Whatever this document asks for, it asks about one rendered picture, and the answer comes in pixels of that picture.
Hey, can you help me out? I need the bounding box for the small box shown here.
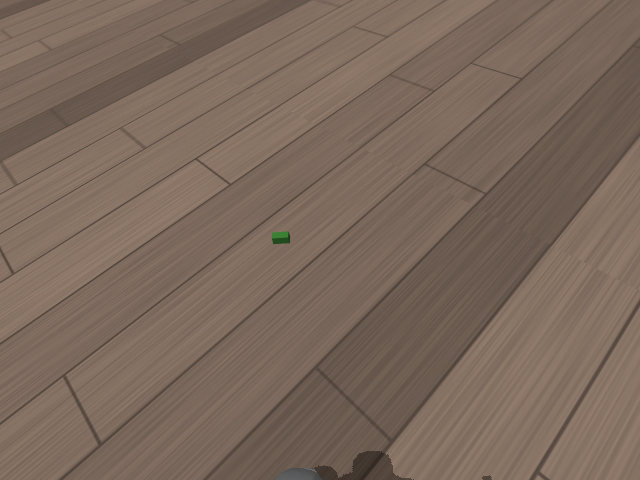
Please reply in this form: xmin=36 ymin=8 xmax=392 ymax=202
xmin=272 ymin=231 xmax=290 ymax=244

